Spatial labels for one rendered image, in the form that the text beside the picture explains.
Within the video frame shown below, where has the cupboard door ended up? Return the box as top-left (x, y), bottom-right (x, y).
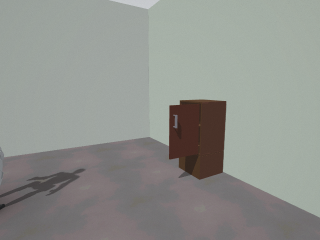
top-left (169, 104), bottom-right (200, 160)

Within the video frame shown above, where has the handle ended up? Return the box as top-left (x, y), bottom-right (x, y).
top-left (173, 115), bottom-right (178, 129)

